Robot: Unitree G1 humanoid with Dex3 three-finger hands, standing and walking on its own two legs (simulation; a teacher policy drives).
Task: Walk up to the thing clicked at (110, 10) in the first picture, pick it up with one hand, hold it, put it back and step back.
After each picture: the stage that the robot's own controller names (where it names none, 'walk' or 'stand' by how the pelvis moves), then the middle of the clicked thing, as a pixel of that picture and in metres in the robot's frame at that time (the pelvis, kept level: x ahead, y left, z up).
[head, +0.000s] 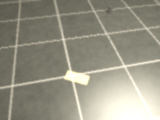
stand; (110, 9) +2.20 -0.46 -0.72
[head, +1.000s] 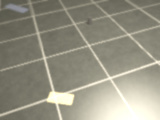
walk; (90, 20) +2.09 +0.00 -0.70
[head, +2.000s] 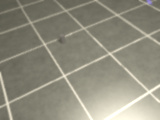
walk; (62, 38) +1.51 +0.31 -0.72
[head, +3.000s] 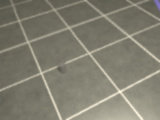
walk; (62, 68) +1.04 +0.27 -0.72
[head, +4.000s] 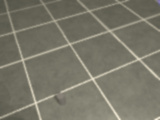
walk; (61, 99) +0.68 +0.24 -0.71
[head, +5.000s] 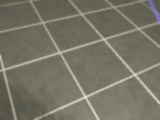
walk; out of the picture +0.43 +0.19 -0.70
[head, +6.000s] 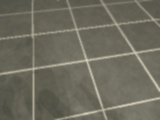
walk; out of the picture +0.43 +0.17 -0.71
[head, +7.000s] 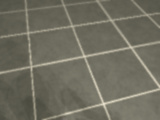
stand; out of the picture +0.45 +0.14 -0.71
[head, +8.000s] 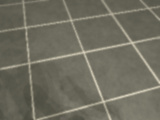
stand; out of the picture +0.41 +0.14 -0.70
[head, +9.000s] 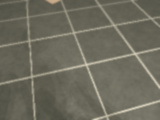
stand; out of the picture +0.36 +0.16 -0.72
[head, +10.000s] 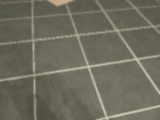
stand; out of the picture +0.40 +0.11 -0.71
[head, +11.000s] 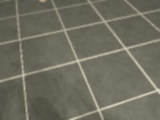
stand; out of the picture +0.39 +0.19 -0.70
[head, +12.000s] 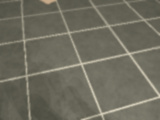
stand; out of the picture +0.38 +0.16 -0.71
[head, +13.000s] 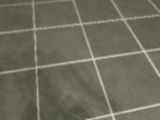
walk; out of the picture +0.32 +0.08 -0.70
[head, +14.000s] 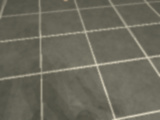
walk; out of the picture +0.35 +0.10 -0.70
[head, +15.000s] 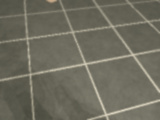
stand; out of the picture +0.37 +0.11 -0.70
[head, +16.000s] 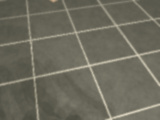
stand; out of the picture +0.33 +0.09 -0.73
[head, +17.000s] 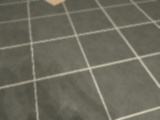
stand; out of the picture +0.32 +0.10 -0.73
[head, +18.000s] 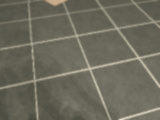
go down; out of the picture +0.32 +0.11 -0.73
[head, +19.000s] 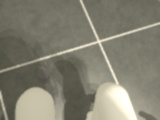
go down; (43, 75) +0.41 +0.13 -0.34
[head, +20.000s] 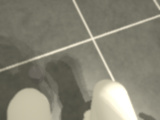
approach; (36, 75) +0.41 +0.14 -0.31
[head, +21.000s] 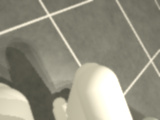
close in; out of the picture +0.41 +0.18 -0.23
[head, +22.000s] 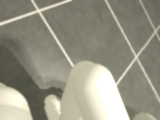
close; out of the picture +0.41 +0.19 -0.23
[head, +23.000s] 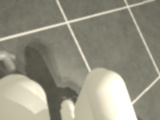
lift; (3, 71) +0.36 +0.19 -0.19
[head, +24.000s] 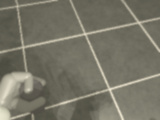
lift; (34, 97) +0.31 +0.17 +0.00
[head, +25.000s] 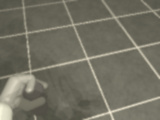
hold; (36, 99) +0.31 +0.17 -0.01
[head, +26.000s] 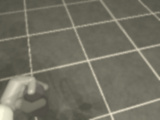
hold; (37, 101) +0.31 +0.17 -0.01
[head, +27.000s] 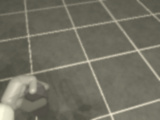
crouch; (37, 100) +0.31 +0.17 +0.00
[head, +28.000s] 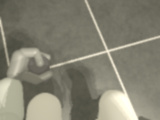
crouch; (40, 70) +0.40 +0.14 -0.10
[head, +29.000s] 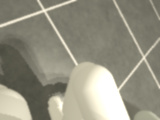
lower; out of the picture +0.41 +0.22 -0.23
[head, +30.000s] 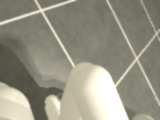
lower; out of the picture +0.41 +0.22 -0.24
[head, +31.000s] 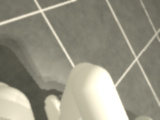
lower; out of the picture +0.41 +0.22 -0.24
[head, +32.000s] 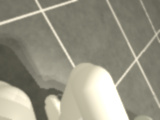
lower; out of the picture +0.41 +0.22 -0.24
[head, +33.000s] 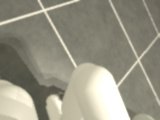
loosen; out of the picture +0.40 +0.22 -0.24
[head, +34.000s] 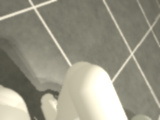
withdraw; out of the picture +0.41 +0.22 -0.23
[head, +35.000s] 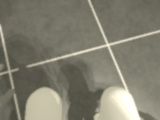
walk; (30, 74) +0.43 +0.25 -0.38
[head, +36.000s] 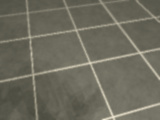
stand; out of the picture +0.35 +0.20 -0.68
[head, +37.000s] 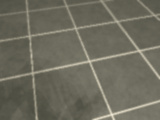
stand; out of the picture +0.36 +0.22 -0.69
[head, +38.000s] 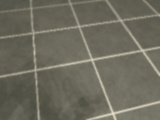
stand; out of the picture +0.37 +0.21 -0.69
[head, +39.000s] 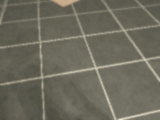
stand; out of the picture +0.39 +0.20 -0.75
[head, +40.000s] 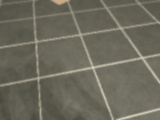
stand; out of the picture +0.36 +0.22 -0.75
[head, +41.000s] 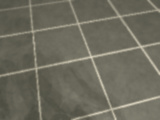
walk; out of the picture +0.38 +0.22 -0.74
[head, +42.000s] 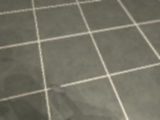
walk; (58, 90) +0.64 +0.19 -0.72
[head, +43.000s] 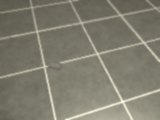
stand; (55, 65) +0.99 +0.29 -0.72
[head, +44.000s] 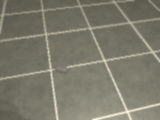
stand; (62, 69) +0.99 +0.22 -0.73
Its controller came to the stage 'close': yes
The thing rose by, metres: 0.69
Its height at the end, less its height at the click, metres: -0.02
